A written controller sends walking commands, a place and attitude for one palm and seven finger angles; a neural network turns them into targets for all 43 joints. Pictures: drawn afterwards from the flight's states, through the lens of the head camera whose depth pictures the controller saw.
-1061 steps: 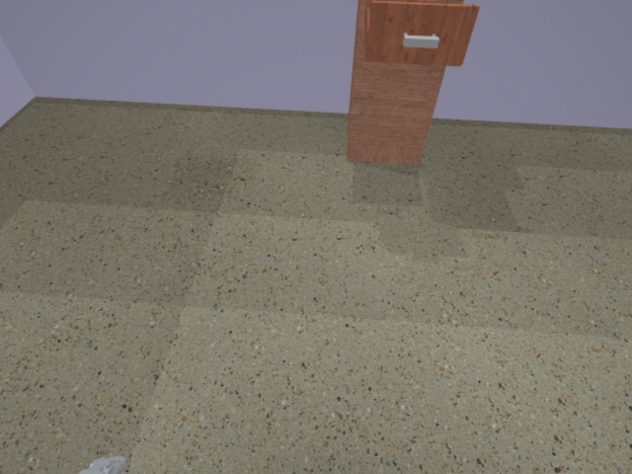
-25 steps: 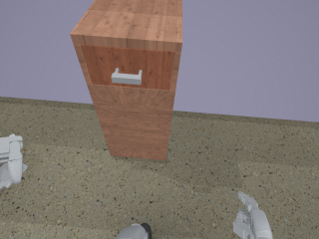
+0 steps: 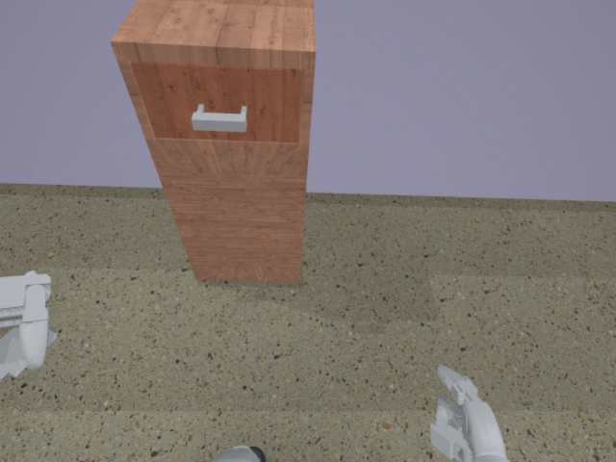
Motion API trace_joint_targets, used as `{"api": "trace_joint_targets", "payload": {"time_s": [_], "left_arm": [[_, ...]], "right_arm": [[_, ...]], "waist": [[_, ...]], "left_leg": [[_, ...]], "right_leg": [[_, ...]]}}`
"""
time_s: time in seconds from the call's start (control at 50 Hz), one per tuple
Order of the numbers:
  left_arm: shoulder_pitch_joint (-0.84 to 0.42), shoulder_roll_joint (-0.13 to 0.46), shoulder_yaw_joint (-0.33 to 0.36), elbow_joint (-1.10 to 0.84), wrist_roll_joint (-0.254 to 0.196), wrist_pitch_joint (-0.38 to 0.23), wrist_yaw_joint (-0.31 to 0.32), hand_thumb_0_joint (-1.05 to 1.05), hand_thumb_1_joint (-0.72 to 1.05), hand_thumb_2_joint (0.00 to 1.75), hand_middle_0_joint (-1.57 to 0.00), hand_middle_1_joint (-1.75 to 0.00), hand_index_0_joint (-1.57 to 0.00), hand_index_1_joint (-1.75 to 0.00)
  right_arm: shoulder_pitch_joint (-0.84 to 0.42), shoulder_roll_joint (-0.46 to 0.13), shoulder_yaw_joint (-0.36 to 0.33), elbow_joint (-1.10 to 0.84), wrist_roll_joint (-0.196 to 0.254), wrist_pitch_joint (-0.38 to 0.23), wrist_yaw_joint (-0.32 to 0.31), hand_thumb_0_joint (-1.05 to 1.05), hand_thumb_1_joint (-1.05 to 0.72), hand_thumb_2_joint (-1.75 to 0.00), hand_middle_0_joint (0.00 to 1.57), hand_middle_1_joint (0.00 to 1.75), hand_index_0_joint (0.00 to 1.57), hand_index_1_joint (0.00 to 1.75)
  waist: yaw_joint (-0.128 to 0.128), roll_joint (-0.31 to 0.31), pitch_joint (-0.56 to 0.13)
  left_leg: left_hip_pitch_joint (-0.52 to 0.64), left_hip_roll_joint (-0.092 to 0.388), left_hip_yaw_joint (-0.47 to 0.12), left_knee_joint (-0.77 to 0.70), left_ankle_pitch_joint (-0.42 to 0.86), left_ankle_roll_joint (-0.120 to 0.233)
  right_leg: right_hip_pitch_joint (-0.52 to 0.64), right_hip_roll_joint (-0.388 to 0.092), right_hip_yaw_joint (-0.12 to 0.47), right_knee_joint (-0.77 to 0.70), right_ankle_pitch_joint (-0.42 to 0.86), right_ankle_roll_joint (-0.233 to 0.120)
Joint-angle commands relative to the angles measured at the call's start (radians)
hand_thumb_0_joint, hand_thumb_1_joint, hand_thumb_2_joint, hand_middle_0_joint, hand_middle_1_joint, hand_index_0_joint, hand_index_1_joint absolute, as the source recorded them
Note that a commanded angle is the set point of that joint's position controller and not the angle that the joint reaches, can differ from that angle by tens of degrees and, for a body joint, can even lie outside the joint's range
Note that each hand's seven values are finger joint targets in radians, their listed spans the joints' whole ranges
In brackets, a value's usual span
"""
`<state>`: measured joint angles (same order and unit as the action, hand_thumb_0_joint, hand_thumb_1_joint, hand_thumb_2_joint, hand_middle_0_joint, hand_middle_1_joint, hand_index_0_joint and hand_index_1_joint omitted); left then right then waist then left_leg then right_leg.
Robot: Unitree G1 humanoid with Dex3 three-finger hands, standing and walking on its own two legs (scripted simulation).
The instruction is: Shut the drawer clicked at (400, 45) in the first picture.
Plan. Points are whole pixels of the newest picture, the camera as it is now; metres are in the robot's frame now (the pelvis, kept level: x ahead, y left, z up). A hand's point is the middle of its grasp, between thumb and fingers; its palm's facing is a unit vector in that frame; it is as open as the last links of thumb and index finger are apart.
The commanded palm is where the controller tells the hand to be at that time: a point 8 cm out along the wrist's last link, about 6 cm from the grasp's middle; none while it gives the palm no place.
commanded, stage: stop stepping back and stand still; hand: left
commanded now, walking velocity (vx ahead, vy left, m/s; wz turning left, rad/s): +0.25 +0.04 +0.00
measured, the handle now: (221, 115) +0.75 +0.22 -0.01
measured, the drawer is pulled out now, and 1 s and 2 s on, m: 0.00 0.00 0.00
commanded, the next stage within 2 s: let the arm hang, fingers relaxed in 0.54 s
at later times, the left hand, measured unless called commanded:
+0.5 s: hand (16, 390) +0.15 +0.23 +0.17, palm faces +0.39 -0.81 -0.43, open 3.3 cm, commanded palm +0.10 +0.28 +0.19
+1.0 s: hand out of the picture -0.01 +0.20 -0.17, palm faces +0.07 -0.98 -0.20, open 3.4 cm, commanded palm none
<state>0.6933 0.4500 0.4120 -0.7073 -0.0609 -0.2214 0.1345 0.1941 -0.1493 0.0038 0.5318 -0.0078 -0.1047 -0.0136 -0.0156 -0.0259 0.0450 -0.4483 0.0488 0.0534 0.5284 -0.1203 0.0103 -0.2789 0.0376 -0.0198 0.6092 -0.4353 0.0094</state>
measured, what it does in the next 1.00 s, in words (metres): steps on the spot: left foot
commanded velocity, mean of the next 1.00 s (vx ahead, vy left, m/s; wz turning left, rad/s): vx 0.04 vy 0.01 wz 0.00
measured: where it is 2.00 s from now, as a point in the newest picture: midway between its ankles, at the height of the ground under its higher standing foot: outside the picture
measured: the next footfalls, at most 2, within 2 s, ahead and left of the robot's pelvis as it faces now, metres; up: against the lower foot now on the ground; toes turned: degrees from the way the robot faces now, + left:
left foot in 0.22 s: +0.04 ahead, +0.12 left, +0.00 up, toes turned +1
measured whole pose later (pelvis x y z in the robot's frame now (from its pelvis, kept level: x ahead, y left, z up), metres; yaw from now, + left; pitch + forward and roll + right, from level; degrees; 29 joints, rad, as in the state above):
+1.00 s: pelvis -0.03 +0.01 +0.01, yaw +3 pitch -1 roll -1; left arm 0.29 0.22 0.03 0.95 0.02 0.05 0.02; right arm 0.25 -0.17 0.00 0.97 -0.03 0.03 -0.01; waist 0.00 -0.05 0.07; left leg -0.29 -0.01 -0.03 0.54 -0.23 0.02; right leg -0.21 0.01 -0.06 0.49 -0.26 -0.02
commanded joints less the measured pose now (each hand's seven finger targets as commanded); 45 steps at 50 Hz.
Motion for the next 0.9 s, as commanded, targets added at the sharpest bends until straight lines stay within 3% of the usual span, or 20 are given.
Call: {"api": "trace_joint_targets", "payload": {"time_s": [0.0,0.02,0.06,0.14,0.2,0.24,0.28,0.32,0.38,0.42,0.46,0.56,0.6,0.62,0.64,0.66,0.74,0.78,0.82,0.88], "left_arm": [[0.002,0.151,0.151,-0.11,-0.006,-0.046,0.031,0.0,0.9,0.9,-1.4,-1.6,-1.4,-1.6],[-0.032,0.134,0.126,-0.078,-0.008,-0.026,0.039,0.0,0.9,0.9,-1.4,-1.6,-1.4,-1.6],[-0.065,0.096,0.093,-0.052,0.0,-0.019,0.047,0.0,0.9,0.9,-1.4,-1.6,-1.4,-1.6],[-0.096,0.079,0.053,-0.02,0.024,-0.044,0.057,0.0,0.9,0.9,-1.4,-1.6,-1.4,-1.6],[-0.088,0.091,0.06,-0.088,0.025,-0.064,0.051,0.0,0.9,0.9,-1.4,-1.6,-1.4,-1.6],[-0.06,0.087,0.065,-0.07,0.033,-0.06,0.045,0.0,0.9,0.9,-1.4,-1.6,-1.4,-1.6],[-0.098,0.088,0.068,-0.095,0.048,-0.063,0.048,0.0,0.9,0.9,-1.4,-1.6,-1.4,-1.6],[-0.07,0.068,0.059,-0.05,0.045,-0.062,0.049,0.0,0.9,0.9,-1.4,-1.6,-1.4,-1.6],[-0.061,0.066,0.052,-0.008,0.033,-0.067,0.041,0.0,0.9,0.9,-1.4,-1.6,-1.4,-1.6],[-0.08,0.06,0.042,-0.005,0.026,-0.066,0.041,0.0,0.9,0.9,-1.4,-1.6,-1.4,-1.6],[-0.105,0.072,0.048,-0.027,0.023,-0.064,0.043,0.0,0.9,0.9,-1.4,-1.6,-1.4,-1.6],[-0.108,0.084,0.053,-0.057,0.019,-0.061,0.034,0.0,0.9,0.9,-1.4,-1.6,-1.4,-1.6],[-0.101,0.072,0.047,-0.051,0.02,-0.06,0.034,0.0,0.9,0.9,-1.4,-1.6,-1.4,-1.6],[-0.207,-0.081,-0.322,0.789,0.119,0.113,-0.11,0.0,0.9,0.9,-1.4,-1.6,-1.4,-1.6],[-0.186,-0.117,-0.296,0.835,0.098,0.184,-0.127,0.0,0.9,0.9,-1.36,-1.56,-1.36,-1.56],[-0.215,-0.15,-0.325,0.86,0.099,0.196,-0.13,0.0,0.9,0.9,-1.32,-1.51,-1.32,-1.51],[-0.345,-0.115,-0.327,1.077,0.098,0.209,-0.131,0.0,0.9,0.9,-1.16,-1.34,-1.16,-1.34],[-0.389,-0.115,-0.338,1.212,0.092,0.224,-0.125,0.0,0.9,0.9,-1.08,-1.25,-1.08,-1.25],[-0.416,-0.115,-0.348,1.337,0.087,0.232,-0.12,0.0,0.9,0.9,-1.0,-1.17,-1.0,-1.17],[-0.403,-0.123,-0.36,1.504,0.08,0.231,-0.118,0.0,0.9,0.9,-0.88,-1.04,-0.88,-1.04]], "right_arm": [[-0.05,-0.162,-0.062,-0.113,0.004,-0.01,-0.037,0.0,-0.9,-0.9,0.2,0.3,0.2,0.3],[-0.047,-0.163,-0.065,-0.097,0.015,-0.004,-0.041,0.0,-0.9,-0.9,0.2,0.3,0.2,0.3],[-0.043,-0.178,-0.067,-0.074,0.011,0.007,-0.041,0.0,-0.9,-0.9,0.2,0.3,0.2,0.3],[-0.057,-0.175,-0.05,-0.057,0.012,-0.036,-0.061,0.0,-0.9,-0.9,0.2,0.3,0.2,0.3],[-0.054,-0.211,-0.062,-0.079,0.008,-0.065,-0.067,0.0,-0.9,-0.9,0.2,0.3,0.2,0.3],[-0.05,-0.182,-0.043,-0.066,0.012,-0.061,-0.065,0.0,-0.9,-0.9,0.2,0.3,0.2,0.3],[-0.053,-0.179,-0.042,-0.067,0.011,-0.069,-0.069,0.0,-0.9,-0.9,0.2,0.3,0.2,0.3],[-0.044,-0.179,-0.044,-0.064,0.013,-0.073,-0.064,0.0,-0.9,-0.9,0.2,0.3,0.2,0.3],[-0.042,-0.174,-0.056,-0.063,0.009,-0.069,-0.052,0.0,-0.9,-0.9,0.2,0.3,0.2,0.3],[-0.038,-0.173,-0.058,-0.057,0.01,-0.057,-0.043,0.0,-0.9,-0.9,0.2,0.3,0.2,0.3],[-0.048,-0.175,-0.056,-0.056,0.011,-0.051,-0.041,0.0,-0.9,-0.9,0.2,0.3,0.2,0.3],[-0.076,-0.17,-0.042,-0.072,0.008,-0.047,-0.054,0.0,-0.9,-0.9,0.2,0.3,0.2,0.3],[-0.068,-0.164,-0.036,-0.076,0.01,-0.048,-0.054,0.0,-0.9,-0.9,0.2,0.3,0.2,0.3],[-0.118,-0.334,-0.098,0.174,0.009,-0.073,0.033,0.0,-0.9,-0.9,0.2,0.3,0.2,0.3],[-0.026,-0.252,-0.091,0.177,0.012,-0.013,0.028,0.0,-0.9,-0.9,0.2,0.3,0.2,0.3],[0.013,-0.217,-0.085,0.173,0.001,0.0,0.022,0.0,-0.9,-0.9,0.2,0.3,0.2,0.3],[0.005,-0.216,-0.064,0.176,-0.015,0.054,0.009,0.0,-0.9,-0.9,0.2,0.3,0.2,0.3],[-0.007,-0.194,-0.055,0.209,-0.02,0.077,0.005,0.0,-0.9,-0.9,0.2,0.3,0.2,0.3],[-0.017,-0.183,-0.042,0.254,-0.023,0.09,0.0,0.0,-0.9,-0.9,0.2,0.3,0.2,0.3],[-0.009,-0.172,-0.03,0.32,-0.017,0.096,-0.007,0.0,-0.9,-0.9,0.2,0.3,0.2,0.3]], "waist": [[-0.015,-0.055,-0.09],[0.001,-0.172,-0.095],[-0.02,-0.108,-0.09],[-0.007,-0.06,-0.039],[0.011,0.119,-0.062],[0.003,0.219,-0.049],[0.005,0.205,-0.011],[0.006,0.142,-0.015],[0.0,-0.022,-0.017],[-0.007,-0.068,-0.03],[-0.006,-0.026,-0.054],[0.009,0.127,-0.058],[0.014,0.116,-0.073],[-0.015,0.085,-0.011],[0.006,0.026,-0.105],[0.002,-0.058,-0.151],[0.006,-0.203,-0.158],[0.009,-0.112,-0.105],[0.016,0.045,-0.072],[0.03,0.146,-0.046]], "left_leg": [[0.087,-0.04,-0.028,0.205,-0.299,-0.03],[0.049,-0.049,-0.065,0.36,-0.267,-0.031],[0.003,-0.024,-0.081,0.397,-0.224,-0.019],[0.176,-0.026,-0.038,-0.039,-0.204,0.03],[0.229,0.092,-0.22,-0.171,-0.128,0.092],[0.114,0.128,-0.301,-0.285,-0.39,0.098],[-0.002,0.132,-0.292,-0.308,-0.491,0.098],[-0.01,0.088,-0.225,-0.246,-0.409,0.074],[0.07,-0.003,-0.111,-0.043,-0.265,0.03],[0.112,-0.019,-0.081,0.056,-0.178,0.014],[0.17,-0.016,-0.084,0.016,-0.13,0.012],[0.217,0.041,-0.161,-0.172,-0.045,0.036],[0.192,0.056,-0.172,-0.192,-0.023,0.041],[0.086,0.042,-0.164,-0.009,0.194,0.037],[0.18,0.042,-0.106,0.027,0.239,0.026],[0.209,0.046,-0.116,0.06,0.252,0.028],[0.175,0.013,-0.142,0.066,0.162,0.049],[0.177,0.003,-0.14,0.034,0.118,0.042],[0.162,0.019,-0.169,-0.043,0.098,0.046],[0.139,0.033,-0.193,-0.121,-0.023,0.046]], "right_leg": [[-0.088,-0.242,0.291,-0.436,-0.186,-0.15],[-0.139,-0.332,0.435,-0.471,-0.322,-0.186],[-0.074,-0.316,0.339,-0.408,-0.183,-0.175],[-0.046,-0.22,0.182,-0.311,-0.057,-0.105],[0.004,-0.08,0.083,-0.121,0.137,-0.029],[0.035,-0.038,0.015,-0.06,0.065,-0.009],[0.107,-0.032,0.002,-0.06,0.082,-0.006],[0.148,-0.041,0.022,-0.149,0.114,-0.013],[0.039,-0.137,0.202,-0.316,0.005,-0.058],[0.008,-0.211,0.272,-0.363,0.0,-0.096],[0.014,-0.2,0.223,-0.326,0.089,-0.092],[0.055,-0.057,0.068,-0.2,0.242,-0.015],[0.113,-0.048,0.046,-0.183,0.286,-0.006],[0.012,-0.115,-0.003,-0.032,0.472,-0.025],[0.011,-0.124,0.052,-0.06,0.461,-0.035],[0.008,-0.125,0.045,-0.058,0.462,-0.046],[0.06,-0.157,0.074,-0.081,0.499,-0.075],[0.033,-0.161,0.085,-0.105,0.435,-0.083],[0.052,-0.126,0.075,-0.122,0.317,-0.064],[0.095,-0.11,0.068,-0.184,0.201,-0.053]]}}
